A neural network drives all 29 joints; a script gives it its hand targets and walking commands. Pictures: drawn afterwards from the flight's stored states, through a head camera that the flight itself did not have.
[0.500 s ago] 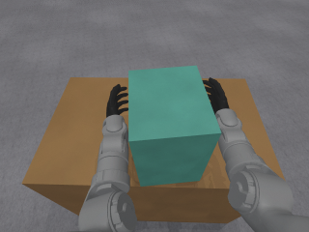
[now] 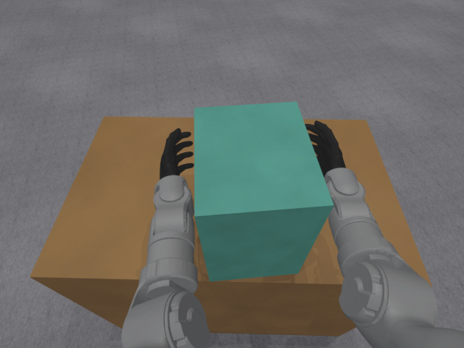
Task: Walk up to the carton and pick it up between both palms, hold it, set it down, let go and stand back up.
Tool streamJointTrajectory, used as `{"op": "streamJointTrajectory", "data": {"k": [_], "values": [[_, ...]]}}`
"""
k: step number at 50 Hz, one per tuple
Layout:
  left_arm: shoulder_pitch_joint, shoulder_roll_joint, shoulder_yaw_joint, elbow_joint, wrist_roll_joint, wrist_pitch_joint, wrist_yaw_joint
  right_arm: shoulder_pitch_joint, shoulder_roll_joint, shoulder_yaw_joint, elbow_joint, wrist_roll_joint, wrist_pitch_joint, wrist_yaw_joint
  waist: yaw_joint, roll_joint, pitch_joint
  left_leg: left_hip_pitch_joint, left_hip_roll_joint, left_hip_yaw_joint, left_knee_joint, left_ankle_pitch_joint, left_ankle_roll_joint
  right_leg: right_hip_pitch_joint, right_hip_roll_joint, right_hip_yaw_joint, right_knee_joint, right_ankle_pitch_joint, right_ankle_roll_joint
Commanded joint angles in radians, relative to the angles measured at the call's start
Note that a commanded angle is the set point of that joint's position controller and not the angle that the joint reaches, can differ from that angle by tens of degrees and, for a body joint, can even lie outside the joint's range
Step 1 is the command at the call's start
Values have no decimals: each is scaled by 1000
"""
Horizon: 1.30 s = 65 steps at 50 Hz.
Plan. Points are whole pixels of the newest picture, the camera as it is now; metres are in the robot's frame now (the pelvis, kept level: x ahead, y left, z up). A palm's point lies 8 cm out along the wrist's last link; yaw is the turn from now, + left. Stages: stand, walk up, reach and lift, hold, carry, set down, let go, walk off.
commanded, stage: set down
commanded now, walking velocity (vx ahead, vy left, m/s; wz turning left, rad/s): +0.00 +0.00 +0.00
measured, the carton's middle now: (250, 197) +0.39 +0.04 +0.01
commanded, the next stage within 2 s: none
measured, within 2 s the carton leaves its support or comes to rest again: neither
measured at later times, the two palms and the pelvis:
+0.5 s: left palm (172, 174) +0.37 +0.18 +0.08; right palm (331, 165) +0.42 -0.10 +0.08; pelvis +0.00 +0.00 +0.00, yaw +1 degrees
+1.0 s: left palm (173, 171) +0.38 +0.18 +0.08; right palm (330, 165) +0.43 -0.10 +0.08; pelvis +0.00 +0.00 +0.00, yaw +0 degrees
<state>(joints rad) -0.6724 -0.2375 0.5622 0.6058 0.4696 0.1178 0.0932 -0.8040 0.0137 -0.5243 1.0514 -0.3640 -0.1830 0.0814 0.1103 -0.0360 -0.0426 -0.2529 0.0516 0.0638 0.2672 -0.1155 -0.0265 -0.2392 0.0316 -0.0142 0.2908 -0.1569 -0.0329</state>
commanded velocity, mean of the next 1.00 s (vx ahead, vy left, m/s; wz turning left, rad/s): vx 0.00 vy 0.00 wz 0.00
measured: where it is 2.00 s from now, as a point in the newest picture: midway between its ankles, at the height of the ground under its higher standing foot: outside the picture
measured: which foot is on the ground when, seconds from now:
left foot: down 0.00-1.00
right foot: down 0.00-1.00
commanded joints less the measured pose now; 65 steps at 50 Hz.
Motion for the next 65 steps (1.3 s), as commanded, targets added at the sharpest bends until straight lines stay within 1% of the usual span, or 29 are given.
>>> {"op": "streamJointTrajectory", "data": {"k": [1,11,12,13,15,22,35,39,41,43,44,45,47,50,53,57,61,65], "values": [[-387,-376,-248,7,15,-38,-52,-432,467,189,-18,-23,-21,77,-1,-24,-343,138,-34,92,28,252,42,152,-8,-57,-6,198,50],[-338,-373,-239,-4,29,-34,-56,-387,465,188,-32,-25,-13,83,-9,-26,-311,139,-36,87,31,262,48,141,-6,-56,-5,194,51],[-362,-404,-257,-17,19,-39,-51,-401,464,172,-47,-27,-28,86,-17,14,-339,177,-31,73,52,309,31,119,-5,-72,-7,192,40],[-350,-403,-258,-3,23,-39,-48,-399,455,167,-45,-31,-33,87,-16,19,-338,206,-29,72,66,337,26,97,-2,-76,-16,177,33],[-338,-399,-253,0,29,-41,-47,-394,448,161,-55,-37,-36,87,-18,18,-334,226,-27,69,76,358,26,82,0,-77,-23,175,29],[-324,-382,-231,-5,30,-45,-55,-373,444,161,-63,-47,-28,91,-24,-13,-312,185,-30,68,62,325,39,118,-8,-70,-15,191,45],[-280,-357,-206,-17,46,-38,-61,-331,416,150,-81,-54,-13,99,-25,-10,-286,194,-33,66,65,337,40,111,-7,-68,-12,185,47],[-268,-320,-195,-29,47,-35,-53,-317,366,139,-84,-48,-6,96,-24,-7,-283,205,-34,65,68,343,39,102,-4,-66,-13,174,47],[-260,-259,-182,-37,39,-36,-38,-306,291,133,-86,-32,-4,86,-19,-7,-289,213,-35,66,73,359,37,100,-1,-62,-10,183,48],[-251,-122,-155,-49,17,-42,-1,-293,124,120,-90,13,-4,57,-9,-4,-298,216,-39,68,80,377,32,99,4,-52,-4,192,50],[-254,-33,-146,-55,-4,-49,27,-300,13,124,-93,53,-6,33,-3,0,-310,211,-40,67,87,388,29,98,9,-44,0,202,50],[-277,19,-185,-48,-49,-59,58,-336,-63,168,-88,112,-8,6,1,8,-326,193,-40,61,97,395,24,91,18,-34,3,213,47],[-343,59,-266,-11,-140,-71,110,-411,-122,277,-37,239,-2,-45,9,18,-345,140,-34,45,116,362,23,61,29,-18,4,204,32],[-398,103,-324,92,-244,-87,150,-482,-185,403,40,385,12,-84,36,12,-420,90,-23,32,146,296,19,9,35,-5,23,172,14],[-431,153,-354,202,-323,-130,165,-537,-262,472,93,478,10,-99,57,4,-518,70,-16,24,187,275,2,-39,41,1,46,126,-2],[-479,213,-371,301,-385,-181,165,-583,-348,530,184,562,3,-106,68,8,-584,30,-13,20,234,287,-25,-76,46,8,81,110,-11],[-514,263,-371,327,-419,-207,156,-614,-408,568,251,620,-7,-105,72,7,-601,-17,-15,22,257,310,-43,-76,50,12,111,131,-7],[-542,311,-373,302,-457,-210,145,-645,-446,610,258,679,-4,-92,76,-6,-615,-71,-22,25,260,315,-47,-36,47,20,137,183,6]]}}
